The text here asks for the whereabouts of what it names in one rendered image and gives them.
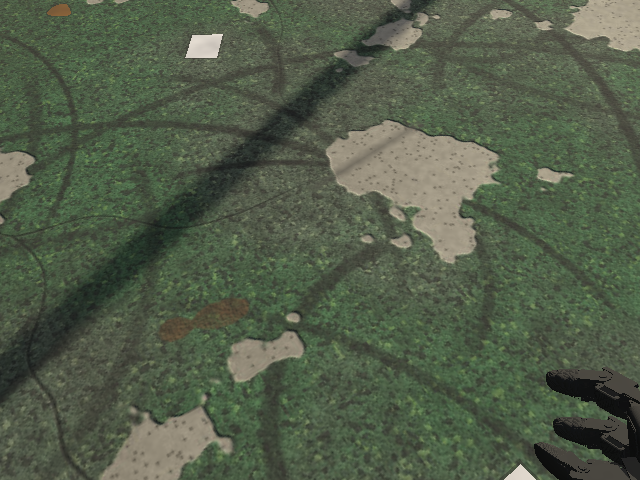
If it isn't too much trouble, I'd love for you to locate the right robot hand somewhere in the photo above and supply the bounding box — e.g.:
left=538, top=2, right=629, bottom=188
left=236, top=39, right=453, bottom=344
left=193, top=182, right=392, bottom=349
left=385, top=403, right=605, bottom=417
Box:
left=534, top=367, right=640, bottom=480

